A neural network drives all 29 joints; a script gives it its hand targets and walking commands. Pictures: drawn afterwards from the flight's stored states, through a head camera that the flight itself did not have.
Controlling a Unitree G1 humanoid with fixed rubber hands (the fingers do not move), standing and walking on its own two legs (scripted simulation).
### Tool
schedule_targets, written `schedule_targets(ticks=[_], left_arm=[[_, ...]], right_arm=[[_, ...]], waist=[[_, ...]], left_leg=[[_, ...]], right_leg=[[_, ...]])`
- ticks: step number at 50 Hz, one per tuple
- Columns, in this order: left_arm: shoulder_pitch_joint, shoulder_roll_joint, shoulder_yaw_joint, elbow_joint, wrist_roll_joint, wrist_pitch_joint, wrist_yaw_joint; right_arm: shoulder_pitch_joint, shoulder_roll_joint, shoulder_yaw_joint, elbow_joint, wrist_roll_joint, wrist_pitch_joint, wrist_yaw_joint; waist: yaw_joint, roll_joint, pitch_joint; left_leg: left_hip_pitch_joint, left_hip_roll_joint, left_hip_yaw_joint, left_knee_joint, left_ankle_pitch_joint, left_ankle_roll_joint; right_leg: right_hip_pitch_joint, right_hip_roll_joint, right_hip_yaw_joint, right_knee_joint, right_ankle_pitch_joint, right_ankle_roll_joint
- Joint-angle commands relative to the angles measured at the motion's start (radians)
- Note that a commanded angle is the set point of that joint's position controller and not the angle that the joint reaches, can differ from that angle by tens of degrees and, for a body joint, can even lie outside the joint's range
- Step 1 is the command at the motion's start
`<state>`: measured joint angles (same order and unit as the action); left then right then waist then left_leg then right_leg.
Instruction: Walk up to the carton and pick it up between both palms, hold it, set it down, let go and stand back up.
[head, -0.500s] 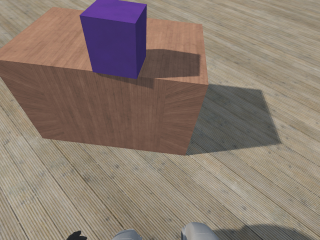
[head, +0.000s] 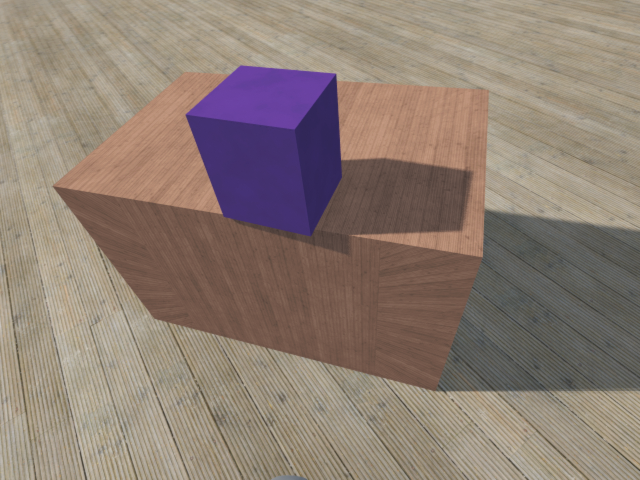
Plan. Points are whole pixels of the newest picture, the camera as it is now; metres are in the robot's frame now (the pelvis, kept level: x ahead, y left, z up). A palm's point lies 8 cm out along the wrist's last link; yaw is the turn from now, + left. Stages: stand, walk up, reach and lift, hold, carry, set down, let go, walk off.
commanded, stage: walk up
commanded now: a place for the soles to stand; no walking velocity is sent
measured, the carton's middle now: (275, 150) +0.72 +0.12 +0.02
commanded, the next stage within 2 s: none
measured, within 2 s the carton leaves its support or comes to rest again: neither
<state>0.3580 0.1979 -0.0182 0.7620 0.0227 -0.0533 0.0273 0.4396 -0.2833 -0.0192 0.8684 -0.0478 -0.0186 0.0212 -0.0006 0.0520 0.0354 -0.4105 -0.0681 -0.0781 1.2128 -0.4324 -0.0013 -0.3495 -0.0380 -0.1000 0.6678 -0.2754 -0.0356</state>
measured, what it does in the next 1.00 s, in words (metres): walks ahead: left foot, then right foot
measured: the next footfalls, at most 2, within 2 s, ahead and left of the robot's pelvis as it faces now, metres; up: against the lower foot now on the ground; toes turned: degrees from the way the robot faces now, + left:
left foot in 0.42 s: +0.31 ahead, +0.17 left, +0.00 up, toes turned +13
right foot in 0.82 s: +0.36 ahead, -0.02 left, +0.00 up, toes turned +8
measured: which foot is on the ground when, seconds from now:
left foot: up 0.00-0.40, down 0.42-0.86, up 0.88-1.00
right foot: down 0.00-0.44, up 0.46-0.80, down 0.82-1.00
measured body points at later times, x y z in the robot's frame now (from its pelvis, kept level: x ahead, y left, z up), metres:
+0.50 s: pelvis +0.19 +0.07 -0.02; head +0.21 +0.09 +0.43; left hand +0.11 +0.30 -0.16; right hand +0.34 -0.14 -0.14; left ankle +0.27 +0.16 -0.72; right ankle +0.07 -0.09 -0.68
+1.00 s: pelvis +0.23 +0.08 -0.01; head +0.29 +0.07 +0.44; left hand +0.33 +0.34 -0.12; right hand +0.40 -0.14 -0.14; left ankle +0.20 +0.19 -0.68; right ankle +0.33 -0.01 -0.72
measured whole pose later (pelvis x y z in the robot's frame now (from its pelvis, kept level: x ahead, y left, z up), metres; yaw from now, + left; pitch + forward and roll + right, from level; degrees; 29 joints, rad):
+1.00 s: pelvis +0.23 +0.08 -0.01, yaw +9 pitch -3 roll +1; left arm 0.13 0.18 0.02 0.77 0.01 0.03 0.04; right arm 0.14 -0.25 -0.02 0.78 -0.01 0.06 -0.04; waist 0.01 0.03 0.16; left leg -0.39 -0.05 0.00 1.04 -0.59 -0.03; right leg -0.41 -0.03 -0.03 0.71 -0.26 -0.03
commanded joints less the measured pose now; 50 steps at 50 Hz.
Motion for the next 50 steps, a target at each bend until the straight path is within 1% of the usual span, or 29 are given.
schedule_targets(ticks=[1,4,5,10,13,15,18,19,20,21,22,23,24,26,28,32,33,35,36,37,39,41,42,43,44,45,47,48,50], left_arm=[[0.093,0.150,0.043,-0.020,0.015,-0.048,-0.003],[0.178,0.129,0.039,0.008,0.014,-0.063,-0.006],[0.165,0.135,0.037,0.013,0.013,-0.059,-0.005],[0.226,0.123,0.032,0.026,0.022,-0.045,-0.002],[0.240,0.143,0.035,0.043,0.034,-0.047,-0.007],[0.243,0.173,0.039,0.058,0.039,-0.040,-0.004],[0.180,0.209,0.050,0.044,0.047,-0.020,0.002],[0.153,0.209,0.051,0.033,0.045,-0.009,0.000],[0.197,0.168,0.042,0.035,0.049,0.002,-0.006],[0.264,0.126,0.021,0.052,0.042,0.009,-0.016],[0.309,0.084,0.004,0.033,0.022,0.018,-0.024],[0.316,0.116,0.020,-0.008,0.004,0.032,-0.022],[0.209,0.165,0.035,-0.029,0.011,0.040,-0.023],[0.137,0.132,0.031,-0.042,0.000,0.025,-0.027],[0.156,0.102,0.024,-0.034,0.006,0.021,-0.022],[0.137,0.056,0.024,0.015,0.013,0.036,-0.012],[0.155,0.045,0.018,0.019,-0.001,0.038,-0.006],[0.053,0.058,0.022,0.004,-0.002,0.035,0.003],[0.018,0.072,0.029,-0.005,0.008,0.042,0.012],[-0.016,0.066,0.028,-0.008,0.001,0.043,0.013],[-0.024,0.085,0.043,-0.004,0.003,0.051,0.021],[-0.009,0.116,0.059,-0.012,0.011,0.048,0.019],[-0.043,0.186,0.080,-0.025,0.011,0.050,0.013],[-0.070,0.234,0.102,-0.029,-0.015,0.059,0.009],[-0.112,0.224,0.098,-0.027,-0.024,0.063,0.010],[-0.160,0.201,0.092,-0.042,-0.024,0.067,0.011],[-0.178,0.164,0.084,-0.043,-0.016,0.070,0.019],[-0.200,0.162,0.085,-0.060,-0.012,0.071,0.016],[-0.207,0.135,0.074,-0.047,-0.002,0.069,0.008]], right_arm=[[0.075,-0.041,-0.013,-0.040,0.000,-0.009,0.015],[0.009,-0.029,-0.006,-0.052,-0.010,-0.001,0.022],[0.014,-0.013,-0.005,-0.047,-0.004,0.008,0.023],[-0.198,0.024,0.020,-0.079,-0.012,0.019,0.032],[-0.267,0.023,0.025,-0.092,-0.015,0.006,0.035],[-0.233,0.021,0.026,-0.079,-0.015,0.003,0.034],[-0.175,-0.007,0.010,-0.060,-0.009,-0.003,0.027],[-0.111,-0.019,-0.005,-0.041,-0.014,-0.009,0.016],[-0.035,-0.050,-0.020,-0.013,-0.024,-0.019,0.009],[0.051,-0.102,-0.049,0.004,-0.025,-0.026,-0.002],[0.140,-0.189,-0.074,0.005,0.006,-0.024,-0.018],[0.135,-0.209,-0.082,-0.009,0.052,-0.010,-0.031],[0.103,-0.182,-0.072,-0.023,0.076,-0.001,-0.046],[-0.042,-0.133,-0.053,-0.066,0.049,-0.001,-0.063],[-0.124,-0.070,-0.032,-0.090,0.047,-0.016,-0.051],[-0.149,-0.004,-0.005,-0.085,0.031,-0.047,-0.053],[-0.184,-0.035,-0.007,-0.097,0.022,-0.044,-0.051],[-0.183,-0.045,-0.016,-0.103,0.025,-0.026,-0.052],[-0.185,-0.065,-0.020,-0.115,0.025,-0.020,-0.055],[-0.182,-0.084,-0.023,-0.117,0.028,-0.008,-0.056],[-0.181,-0.133,-0.041,-0.130,0.032,0.014,-0.055],[-0.216,-0.123,-0.032,-0.149,0.040,0.029,-0.050],[-0.178,-0.076,-0.020,-0.155,0.044,0.043,-0.050],[-0.158,-0.027,-0.005,-0.143,0.046,0.059,-0.059],[-0.160,-0.018,-0.008,-0.148,0.041,0.075,-0.069],[-0.170,-0.027,-0.013,-0.144,0.035,0.083,-0.072],[-0.213,-0.029,-0.022,-0.138,0.031,0.077,-0.066],[-0.205,-0.023,-0.023,-0.136,0.042,0.067,-0.066],[-0.192,0.026,-0.006,-0.129,0.042,0.048,-0.059]], waist=[[-0.003,-0.156,0.061],[0.016,-0.166,0.029],[-0.007,-0.205,0.019],[0.048,-0.199,0.152],[0.051,-0.194,0.202],[0.027,-0.174,0.176],[-0.020,-0.194,0.160],[-0.054,-0.178,0.143],[-0.077,-0.076,0.121],[-0.107,0.077,0.006],[-0.123,0.273,-0.067],[-0.130,0.239,-0.143],[-0.133,0.122,-0.062],[-0.064,0.051,0.015],[-0.011,0.067,0.066],[0.026,-0.043,-0.006],[0.051,0.028,-0.044],[0.018,0.048,-0.061],[0.015,0.050,-0.041],[-0.008,0.065,-0.077],[0.006,0.076,-0.075],[0.038,0.034,-0.095],[0.022,-0.117,-0.106],[0.027,-0.209,-0.099],[0.025,-0.265,-0.111],[0.021,-0.279,-0.121],[0.028,-0.210,-0.064],[0.009,-0.257,-0.070],[0.005,-0.209,-0.106]], left_leg=[[-0.240,0.087,-0.039,0.003,0.141,-0.032],[-0.269,0.080,0.004,-0.050,0.240,-0.039],[-0.248,0.071,0.007,-0.055,0.261,-0.039],[-0.337,0.105,0.091,-0.259,0.352,-0.029],[-0.213,0.120,0.119,-0.450,0.396,-0.015],[-0.116,0.140,0.112,-0.478,0.341,0.010],[0.027,0.134,0.114,-0.543,0.288,0.046],[0.115,0.114,0.145,-0.599,0.291,0.051],[0.235,0.079,0.144,-0.638,0.304,0.058],[0.409,0.121,0.044,-0.622,0.307,0.075],[0.508,0.354,-0.355,-0.720,0.347,0.170],[0.552,0.442,-0.648,-0.886,0.217,0.272],[0.441,0.448,-0.635,-0.970,0.121,0.233],[0.344,0.420,-0.440,-0.942,0.187,0.225],[0.125,0.367,-0.237,-0.951,0.266,0.223],[0.076,0.325,-0.054,-0.808,0.994,0.203],[0.085,0.320,-0.025,-0.782,1.055,0.209],[0.174,0.278,0.016,-0.721,1.095,0.156],[0.209,0.306,-0.012,-0.707,1.161,0.133],[0.261,0.293,-0.001,-0.682,1.132,0.119],[0.165,0.311,-0.005,-0.638,1.054,0.090],[0.033,0.281,-0.010,-0.596,0.673,0.052],[-0.005,0.188,0.065,-0.448,0.373,0.009],[0.054,0.058,0.107,-0.272,0.035,-0.039],[0.074,0.037,0.072,-0.136,-0.222,-0.032],[0.048,0.047,0.045,-0.070,-0.267,-0.029],[0.010,0.043,0.010,-0.075,-0.212,-0.031],[0.007,0.049,-0.005,-0.150,-0.178,-0.040],[0.032,0.049,0.044,-0.318,-0.158,-0.046]], right_leg=[[0.204,-0.261,0.303,-0.423,-0.014,-0.042],[0.273,-0.242,0.175,-0.381,0.361,-0.002],[0.251,-0.229,0.143,-0.383,0.321,-0.011],[0.288,-0.242,0.057,-0.397,0.348,-0.048],[0.203,-0.278,0.038,-0.402,0.340,-0.074],[0.220,-0.343,0.052,-0.397,0.348,-0.107],[0.188,-0.320,0.013,-0.343,0.186,-0.119],[0.185,-0.295,-0.039,-0.212,0.248,-0.107],[0.129,-0.234,-0.092,-0.025,0.259,-0.076],[0.041,-0.149,-0.123,0.206,0.146,-0.035],[-0.126,0.008,-0.112,0.532,-0.274,0.021],[-0.226,0.041,0.020,0.668,-0.338,0.030],[-0.227,-0.002,0.084,0.691,-0.305,0.026],[-0.255,-0.031,0.129,0.719,-0.240,0.009],[-0.111,-0.071,0.152,0.617,-0.202,0.017],[0.032,-0.025,0.151,0.411,-0.140,0.032],[0.061,-0.019,0.136,0.341,-0.122,0.042],[0.028,0.003,0.088,0.199,-0.022,0.029],[0.001,0.004,0.068,0.155,0.012,0.033],[0.006,0.016,0.069,0.110,0.026,0.032],[0.096,0.019,0.053,0.045,0.121,0.013],[0.242,-0.036,0.134,-0.062,0.366,-0.035],[0.235,-0.195,0.308,-0.100,0.505,-0.116],[0.127,-0.333,0.468,-0.184,0.569,-0.239],[0.044,-0.379,0.542,-0.264,0.476,-0.308],[0.049,-0.358,0.518,-0.283,0.425,-0.315],[0.056,-0.292,0.411,-0.261,0.466,-0.268],[0.089,-0.248,0.398,-0.235,0.453,-0.236],[0.136,-0.186,0.312,-0.214,0.356,-0.182]])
